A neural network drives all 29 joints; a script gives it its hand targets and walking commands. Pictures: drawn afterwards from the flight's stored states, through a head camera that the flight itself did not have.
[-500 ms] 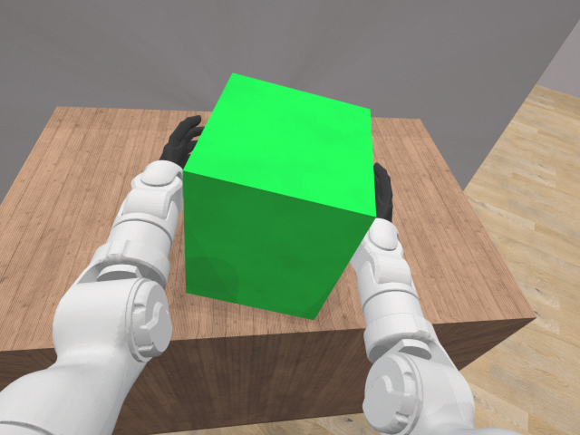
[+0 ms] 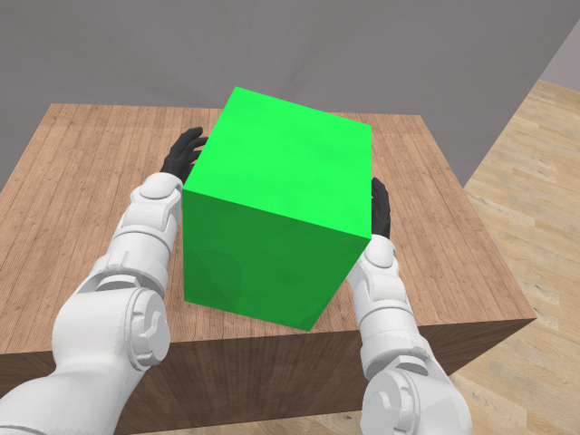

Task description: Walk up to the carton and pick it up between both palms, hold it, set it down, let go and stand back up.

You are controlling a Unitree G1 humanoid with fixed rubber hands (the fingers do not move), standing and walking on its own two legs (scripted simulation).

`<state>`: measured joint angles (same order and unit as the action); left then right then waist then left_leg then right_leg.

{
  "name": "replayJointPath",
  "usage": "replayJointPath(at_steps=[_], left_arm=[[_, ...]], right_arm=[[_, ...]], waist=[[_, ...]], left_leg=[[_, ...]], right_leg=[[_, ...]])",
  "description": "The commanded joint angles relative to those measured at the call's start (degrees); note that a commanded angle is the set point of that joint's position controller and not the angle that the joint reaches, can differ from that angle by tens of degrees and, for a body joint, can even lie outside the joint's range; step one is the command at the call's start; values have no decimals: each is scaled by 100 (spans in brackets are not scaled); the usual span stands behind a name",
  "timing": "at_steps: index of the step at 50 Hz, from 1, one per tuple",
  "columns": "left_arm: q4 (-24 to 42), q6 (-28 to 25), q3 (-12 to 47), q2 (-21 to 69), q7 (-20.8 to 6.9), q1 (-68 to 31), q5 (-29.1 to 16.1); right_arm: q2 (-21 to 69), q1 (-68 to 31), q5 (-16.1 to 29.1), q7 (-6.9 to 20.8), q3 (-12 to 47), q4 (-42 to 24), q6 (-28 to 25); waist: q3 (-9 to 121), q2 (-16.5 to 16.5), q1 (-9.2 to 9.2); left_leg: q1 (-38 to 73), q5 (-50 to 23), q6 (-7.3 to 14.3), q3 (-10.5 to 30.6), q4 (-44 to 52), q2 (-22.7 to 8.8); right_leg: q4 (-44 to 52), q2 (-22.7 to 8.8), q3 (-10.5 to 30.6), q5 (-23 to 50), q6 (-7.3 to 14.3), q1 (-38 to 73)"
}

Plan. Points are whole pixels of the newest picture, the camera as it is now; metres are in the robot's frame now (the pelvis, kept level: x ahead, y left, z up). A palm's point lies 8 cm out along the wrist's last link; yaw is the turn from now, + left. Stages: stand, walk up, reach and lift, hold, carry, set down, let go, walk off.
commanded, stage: set down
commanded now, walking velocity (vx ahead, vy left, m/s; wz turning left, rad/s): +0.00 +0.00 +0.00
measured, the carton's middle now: (274, 216) +0.40 +0.01 +0.07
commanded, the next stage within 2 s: none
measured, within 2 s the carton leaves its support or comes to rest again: rests again in 0.44 s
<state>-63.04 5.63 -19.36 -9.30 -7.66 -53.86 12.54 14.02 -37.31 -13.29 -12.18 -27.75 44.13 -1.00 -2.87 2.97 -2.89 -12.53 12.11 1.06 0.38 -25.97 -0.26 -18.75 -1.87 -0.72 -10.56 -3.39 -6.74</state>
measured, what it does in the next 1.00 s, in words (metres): stands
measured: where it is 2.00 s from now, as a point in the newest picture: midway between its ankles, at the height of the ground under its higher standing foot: outside the picture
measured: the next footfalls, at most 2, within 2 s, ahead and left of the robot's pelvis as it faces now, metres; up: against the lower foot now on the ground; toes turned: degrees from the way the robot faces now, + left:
none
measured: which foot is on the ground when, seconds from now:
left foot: down 0.00-1.00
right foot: down 0.00-1.00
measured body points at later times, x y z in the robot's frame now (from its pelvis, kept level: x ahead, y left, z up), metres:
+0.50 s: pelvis +0.01 +0.00 +0.00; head +0.04 +0.03 +0.45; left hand +0.45 +0.15 +0.08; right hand +0.38 -0.14 +0.06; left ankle +0.02 +0.10 -0.74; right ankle -0.01 -0.16 -0.74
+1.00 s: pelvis +0.01 +0.00 +0.00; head +0.04 +0.03 +0.45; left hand +0.46 +0.15 +0.08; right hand +0.38 -0.14 +0.06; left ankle +0.02 +0.10 -0.74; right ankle -0.01 -0.16 -0.74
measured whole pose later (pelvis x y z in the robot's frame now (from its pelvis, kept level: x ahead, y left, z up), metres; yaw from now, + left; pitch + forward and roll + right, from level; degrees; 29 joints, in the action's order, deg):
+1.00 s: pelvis +0.01 +0.00 +0.00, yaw +0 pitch +0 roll -2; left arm -64.8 -1.2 -22.8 -8.6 -9.4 -52.0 16.0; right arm 15.8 -35.7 -19.9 -11.6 -31.6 46.1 -11.4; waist -4.5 3.0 -2.9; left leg -12.7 12.8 1.0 0.2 -26.0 -0.3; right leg -18.7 -1.9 -0.7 -11.2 -3.4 -7.0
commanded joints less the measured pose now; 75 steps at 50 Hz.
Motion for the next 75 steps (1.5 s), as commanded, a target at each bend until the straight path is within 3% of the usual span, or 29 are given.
replayJointPath(at_steps=[1,3,5,7,8,10,11,12,15,16,19,21,23,24,26,28,31,34,36,42,46,52,53,57,58,64,66,71,75], left_arm=[[45,-506,872,3411,-1068,-3387,99],[282,-657,887,3492,-1014,-3342,64],[72,-673,886,3462,-1017,-3287,136],[-166,-572,596,3339,-1040,-2993,347],[-144,-604,585,3155,-1042,-3252,379],[-67,-620,567,3250,-1112,-3078,418],[-185,-560,490,3169,-1103,-2798,482],[-301,-528,327,3137,-1131,-2765,567],[-186,-677,530,3385,-1053,-2820,515],[-138,-707,700,3473,-1035,-2798,395],[-87,-794,583,3411,-974,-2862,540],[-366,-790,411,3204,-1031,-2774,586],[-259,-832,400,3113,-1037,-2804,556],[-25,-894,603,3288,-1013,-2954,533],[-63,-1011,631,3431,-973,-2804,491],[-504,-847,157,3075,-1056,-2357,786],[-141,-857,318,3261,-1008,-2514,843],[-117,-1016,390,3212,-977,-2552,692],[-172,-988,324,3060,-956,-2545,772],[-399,-901,1,3059,-1007,-2302,1007],[-325,-1016,55,3143,-985,-2362,1023],[-324,-998,-98,3046,-985,-2065,1119],[-383,-1004,-26,2953,-998,-2384,1091],[-213,-1037,-53,3058,-937,-2136,1143],[-158,-989,-82,3109,-951,-2156,1181],[-304,-1032,-213,2844,-948,-2154,1251],[-214,-1089,-309,2547,-861,-2263,1315],[-40,-1121,-425,2488,-771,-2267,1339],[201,-1259,-499,1124,-344,-1969,1072]], right_arm=[[2684,-4653,-743,538,1697,-953,-610],[2845,-4718,-672,595,1942,-1099,-752],[2687,-4490,-846,584,1707,-895,-763],[2489,-4525,-935,640,1563,-947,-788],[2520,-4123,-1081,633,1362,-394,-664],[2672,-3939,-1080,601,1513,-449,-701],[2626,-3973,-1011,618,1593,-600,-725],[2571,-3857,-1075,597,1414,-442,-733],[2735,-4164,-975,633,1623,-714,-950],[2614,-4222,-1044,615,1570,-765,-1025],[2644,-4192,-1061,668,1591,-568,-1113],[2672,-3883,-1221,645,1511,-447,-1088],[2675,-3623,-1156,644,1527,-199,-1045],[2673,-3625,-1272,648,1426,-134,-1101],[2713,-3536,-1275,648,1502,-183,-1204],[2586,-3446,-1206,656,1523,-26,-1158],[2562,-3299,-1209,675,1326,38,-1218],[2681,-3267,-1279,671,1506,-90,-1342],[2708,-3056,-1343,665,1427,289,-1301],[2611,-3037,-1397,705,1215,298,-1389],[2433,-2867,-1578,665,1020,184,-1485],[2743,-2655,-1463,684,1187,565,-1403],[2576,-2874,-1527,678,1020,478,-1447],[2608,-2647,-1548,699,1025,642,-1489],[2534,-2610,-1574,690,918,661,-1507],[2390,-2431,-1624,693,897,627,-1488],[1999,-2335,-1736,633,520,765,-1481],[2099,-2382,-1853,598,314,774,-1417],[728,-1959,-1449,332,331,935,-1556]], waist=[[3414,-475,-401],[3701,-386,-168],[3487,-491,-314],[3048,-349,-190],[2857,-481,-311],[2931,-345,-290],[2845,-331,-119],[2616,-337,-250],[3211,-556,-157],[3376,-557,-324],[3372,-545,-53],[3175,-328,-162],[3023,-488,-134],[3140,-554,-281],[3391,-528,-219],[2649,-359,4],[2692,-693,-153],[3129,-523,8],[2698,-420,-69],[2456,-591,3],[2517,-478,-193],[1944,-362,89],[2114,-461,-50],[2141,-391,-16],[2013,-638,-57],[1984,-428,-78],[1740,-453,-189],[1619,-441,-99],[1948,-549,-80]], left_leg=[[417,-1520,-329,-543,481,93],[363,-1703,-304,-525,405,44],[367,-1687,-367,-510,407,29],[317,-1332,-339,-550,533,0],[320,-1250,-360,-543,631,-18],[367,-1334,-327,-623,612,21],[265,-1313,-289,-657,604,32],[258,-1310,-267,-598,560,42],[345,-1989,-389,-600,405,28],[484,-2032,-432,-524,369,-24],[493,-2261,-446,-526,272,-81],[348,-1918,-343,-580,362,7],[231,-1700,-350,-620,413,35],[286,-1741,-427,-606,439,18],[566,-2386,-485,-525,272,-42],[332,-2037,-338,-590,341,-22],[439,-1981,-438,-552,425,-35],[573,-2358,-426,-621,324,-75],[521,-2289,-406,-605,352,-43],[368,-1976,-390,-614,417,-60],[464,-1947,-411,-588,412,-96],[312,-1804,-273,-636,529,-50],[240,-1554,-300,-633,536,-72],[543,-1985,-328,-600,460,-127],[492,-1945,-369,-607,471,-122],[530,-1774,-306,-553,484,-165],[564,-1793,-349,-537,535,-144],[457,-1548,-253,-563,540,-141],[677,-2021,-354,-539,412,-145]], right_leg=[[-134,320,-401,2068,-35,1003],[-191,305,-345,2182,-70,1073],[-156,324,-401,1986,-5,854],[-60,358,-439,1488,8,865],[-36,317,-493,1435,9,799],[-48,315,-437,1698,-27,928],[-84,280,-415,1705,-56,993],[-86,266,-411,1669,-41,968],[-191,329,-415,2194,-45,1020],[-182,360,-503,2009,-14,855],[-176,390,-495,1925,35,762],[-126,306,-470,2057,-27,879],[-137,270,-402,1892,-25,973],[-153,318,-473,1907,-8,896],[-179,375,-486,2206,-13,757],[-118,321,-418,2045,-31,905],[-94,304,-490,1789,-8,755],[-98,383,-484,2057,29,702],[-33,368,-490,1931,-1,734],[3,333,-482,1594,1,684],[52,374,-530,1527,43,526],[129,349,-464,1351,18,537],[114,357,-480,1196,86,533],[139,431,-570,1144,61,301],[186,423,-527,1091,130,340],[245,436,-565,848,126,56],[262,448,-620,781,110,-74],[250,393,-552,569,87,-136],[205,413,-542,871,39,-46]])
